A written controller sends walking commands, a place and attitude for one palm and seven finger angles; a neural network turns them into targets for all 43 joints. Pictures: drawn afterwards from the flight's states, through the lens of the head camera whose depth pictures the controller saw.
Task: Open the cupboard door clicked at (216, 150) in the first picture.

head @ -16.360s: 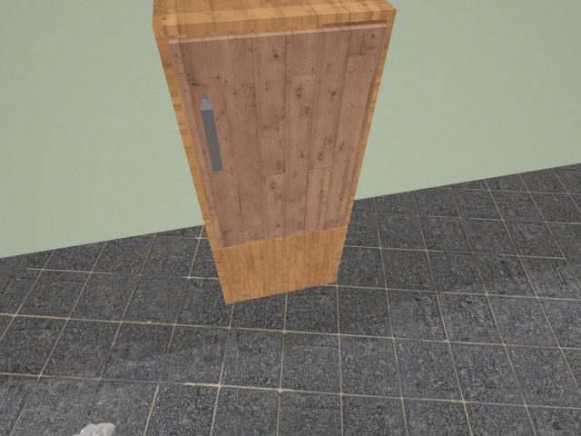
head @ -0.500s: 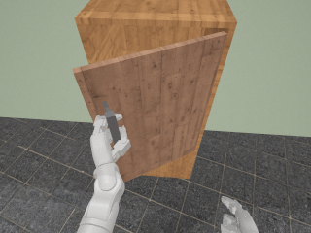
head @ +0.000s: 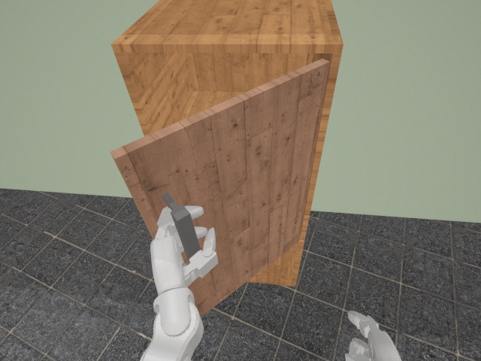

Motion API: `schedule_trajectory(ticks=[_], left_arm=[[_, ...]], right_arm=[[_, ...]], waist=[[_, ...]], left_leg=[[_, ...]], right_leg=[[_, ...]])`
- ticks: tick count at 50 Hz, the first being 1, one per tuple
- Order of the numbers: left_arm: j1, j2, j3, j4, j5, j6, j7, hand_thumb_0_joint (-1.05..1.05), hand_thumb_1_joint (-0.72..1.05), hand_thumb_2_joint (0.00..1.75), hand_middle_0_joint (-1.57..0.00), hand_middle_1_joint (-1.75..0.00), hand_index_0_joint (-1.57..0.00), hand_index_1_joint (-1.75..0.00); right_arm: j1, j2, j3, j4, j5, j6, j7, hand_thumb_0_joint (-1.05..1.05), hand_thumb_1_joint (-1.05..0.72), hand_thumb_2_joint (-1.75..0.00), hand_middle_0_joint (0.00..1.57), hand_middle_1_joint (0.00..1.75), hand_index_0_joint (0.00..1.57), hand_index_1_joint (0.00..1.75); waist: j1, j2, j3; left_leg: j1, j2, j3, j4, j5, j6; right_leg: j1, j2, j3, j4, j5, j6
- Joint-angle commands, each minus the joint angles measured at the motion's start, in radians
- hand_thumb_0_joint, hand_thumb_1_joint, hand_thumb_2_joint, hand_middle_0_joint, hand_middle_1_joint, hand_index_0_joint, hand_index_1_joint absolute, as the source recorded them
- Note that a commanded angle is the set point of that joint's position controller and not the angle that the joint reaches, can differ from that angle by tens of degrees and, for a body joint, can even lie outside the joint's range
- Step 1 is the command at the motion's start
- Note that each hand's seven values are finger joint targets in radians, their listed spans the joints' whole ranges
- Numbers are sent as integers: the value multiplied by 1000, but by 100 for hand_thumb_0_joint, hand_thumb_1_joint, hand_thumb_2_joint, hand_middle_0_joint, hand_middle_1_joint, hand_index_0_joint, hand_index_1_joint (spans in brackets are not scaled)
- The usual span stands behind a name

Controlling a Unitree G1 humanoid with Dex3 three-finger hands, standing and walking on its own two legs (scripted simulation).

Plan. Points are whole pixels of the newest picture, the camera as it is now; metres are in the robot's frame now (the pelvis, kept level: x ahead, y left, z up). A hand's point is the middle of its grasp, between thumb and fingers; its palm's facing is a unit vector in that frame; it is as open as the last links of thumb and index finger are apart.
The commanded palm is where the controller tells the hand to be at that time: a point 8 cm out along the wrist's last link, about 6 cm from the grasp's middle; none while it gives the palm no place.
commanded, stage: open thumb and fingers to let go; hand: left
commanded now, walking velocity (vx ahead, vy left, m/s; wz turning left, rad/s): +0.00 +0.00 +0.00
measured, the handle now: (183, 232) +0.31 +0.11 +0.08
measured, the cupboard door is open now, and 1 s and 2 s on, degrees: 45 48 46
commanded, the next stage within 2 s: slide the hand sideways off the handle in 0.60 s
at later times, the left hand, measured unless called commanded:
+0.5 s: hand (206, 250) +0.28 +0.07 +0.08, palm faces +0.26 -0.96 +0.00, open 14.5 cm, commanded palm +0.23 +0.12 +0.08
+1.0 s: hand (203, 272) +0.24 +0.07 +0.07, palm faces -0.20 -0.98 +0.02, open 16.1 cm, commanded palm +0.23 +0.13 +0.08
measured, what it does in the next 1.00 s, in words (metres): stands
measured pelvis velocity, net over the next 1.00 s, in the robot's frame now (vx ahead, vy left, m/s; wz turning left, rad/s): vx -0.01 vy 0.05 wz -0.04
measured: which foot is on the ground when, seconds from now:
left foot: down 0.00-1.00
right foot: down 0.00-1.00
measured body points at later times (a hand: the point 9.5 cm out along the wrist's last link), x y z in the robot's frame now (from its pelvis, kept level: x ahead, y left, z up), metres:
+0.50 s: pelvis +0.00 +0.01 +0.00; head +0.00 -0.02 +0.45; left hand +0.26 +0.12 +0.08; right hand +0.18 -0.22 -0.10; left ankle +0.04 +0.15 -0.70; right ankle -0.04 -0.04 -0.70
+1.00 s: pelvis -0.01 +0.05 -0.01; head +0.00 +0.03 +0.44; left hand +0.25 +0.12 +0.07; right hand +0.15 -0.18 -0.09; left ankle +0.04 +0.15 -0.70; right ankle -0.04 -0.04 -0.70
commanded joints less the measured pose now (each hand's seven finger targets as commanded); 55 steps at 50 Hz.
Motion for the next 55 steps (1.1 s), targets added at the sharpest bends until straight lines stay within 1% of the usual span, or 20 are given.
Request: schedule_trajectory(ticks=[1,5,9,11,16,19,25,29,35,36,37,38,39,41,43,44,46,49,52,55], left_arm=[[-202,-33,15,-224,14,-92,-6,0,6,54,-34,-126,-34,-126],[-172,-17,34,-229,11,-107,-15,0,-22,42,-32,-123,-32,-123],[-176,-24,22,-229,15,-110,-16,0,-50,30,-30,-120,-30,-120],[-156,-27,27,-228,13,-114,-16,0,-50,30,-30,-120,-30,-120],[-135,-29,24,-239,11,-111,-13,0,-50,30,-26,-95,-26,-95],[-163,-47,5,-222,17,-106,-7,0,-50,30,-23,-80,-23,-80],[-165,-57,3,-235,20,-94,10,0,-50,30,-18,-50,-18,-50],[-173,-73,-10,-229,17,-76,18,0,-50,30,-15,-30,-15,-30],[-190,-106,-34,-220,22,-52,36,0,-50,30,-15,-30,-15,-30],[-211,14,-220,-214,105,-105,-176,0,-50,30,-15,-30,-15,-30],[-273,74,-156,-281,64,-152,-296,0,-50,30,-15,-30,-15,-30],[-279,100,-155,-309,41,-185,-385,0,-50,30,-15,-30,-15,-30],[-260,103,-152,-309,3,-203,-458,0,-50,30,-15,-30,-15,-30],[-204,75,-127,-281,-76,-202,-524,0,-50,30,-15,-30,-15,-30],[-208,39,-102,-237,-129,-181,-506,0,-50,30,-15,-30,-15,-30],[-213,48,-71,-226,-137,-172,-481,0,-50,30,-15,-30,-15,-30],[-220,62,-44,-229,-121,-159,-424,0,-50,30,-15,-30,-15,-30],[-172,81,-31,-257,-74,-160,-367,0,-50,30,-15,-30,-15,-30],[-130,114,-5,-262,-61,-159,-355,0,-50,30,-15,-30,-15,-30],[-86,125,15,-288,-67,-160,-359,0,-50,30,-15,-30,-15,-30]], right_arm=[[-118,-63,-32,-168,0,-51,-8,0,-90,-90,20,30,20,30],[-110,-64,-36,-169,1,-50,-10,0,-90,-90,20,30,20,30],[-113,-65,-35,-173,2,-48,-11,0,-90,-90,20,30,20,30],[-108,-65,-37,-174,0,-50,-13,0,-90,-90,20,30,20,30],[-108,-65,-36,-182,1,-49,-13,0,-90,-90,20,30,20,30],[-116,-65,-34,-182,4,-47,-12,0,-90,-90,20,30,20,30],[-117,-62,-34,-187,2,-48,-12,0,-90,-90,20,30,20,30],[-122,-63,-29,-190,4,-45,-9,0,-90,-90,20,30,20,30],[-137,-62,-26,-198,4,-44,-2,0,-90,-90,20,30,20,30],[-75,-109,-23,-167,14,-37,12,0,-90,-90,20,30,20,30],[-65,-101,-41,-195,25,-33,9,0,-90,-90,20,30,20,30],[-70,-98,-38,-208,28,-43,3,0,-90,-90,20,30,20,30],[-58,-94,-35,-217,36,-53,-1,0,-90,-90,20,30,20,30],[-56,-87,-27,-245,51,-72,-7,0,-90,-90,20,30,20,30],[-69,-91,-20,-250,62,-89,-11,0,-90,-90,20,30,20,30],[-74,-94,-22,-249,62,-95,-13,0,-90,-90,20,30,20,30],[-76,-98,-22,-251,59,-101,-11,0,-90,-90,20,30,20,30],[-65,-93,-26,-261,52,-107,2,0,-90,-90,20,30,20,30],[-61,-97,-25,-265,49,-101,6,0,-90,-90,20,30,20,30],[-68,-91,-22,-276,49,-100,6,0,-90,-90,20,30,20,30]], waist=[[-5,-179,-136],[4,-179,-162],[-1,-161,-149],[4,-170,-157],[6,-160,-157],[-3,-166,-122],[6,-145,-169],[1,-134,-141],[5,-113,-135],[-89,-172,-43],[-59,-109,-131],[-51,-44,-180],[-52,-32,-203],[-39,-52,-182],[-41,-101,-123],[-32,-125,-118],[-20,-118,-120],[3,-91,-155],[6,-116,-137],[16,-73,-124]], left_leg=[[94,-51,-26,-2,138,49],[89,-50,-26,-6,146,49],[88,-50,-25,-3,145,51],[89,-51,-25,0,148,50],[99,-52,-20,-3,157,51],[102,-50,-22,-6,143,53],[126,-50,-15,-3,165,52],[130,-47,-16,-7,157,51],[138,-39,-19,-10,142,50],[132,-47,-26,-23,159,66],[139,-45,-20,-9,186,72],[174,-46,-16,2,203,75],[189,-46,-20,6,208,75],[182,-37,-27,-11,159,69],[159,-30,-40,-31,88,62],[150,-27,-43,-39,58,60],[147,-26,-49,-55,30,57],[161,-24,-40,-59,70,57],[137,-23,-33,-60,57,59],[133,-24,-20,-64,44,56]], right_leg=[[10,-112,233,-221,556,139],[31,-113,234,-208,591,141],[12,-111,228,-201,588,139],[21,-112,232,-201,600,141],[17,-104,213,-191,611,137],[-16,-95,195,-194,541,129],[-11,-84,175,-176,560,124],[-40,-71,148,-171,503,115],[-82,-46,110,-156,391,96],[-140,-38,141,-137,435,100],[-112,-40,141,-108,467,88],[-102,-44,145,-95,496,84],[-97,-43,140,-90,500,82],[-109,-31,119,-104,409,78],[-144,-19,96,-122,291,81],[-154,-16,92,-129,246,83],[-162,-13,86,-126,187,79],[-140,-12,84,-107,216,72],[-130,-11,89,-116,203,72],[-131,-9,93,-120,191,70]])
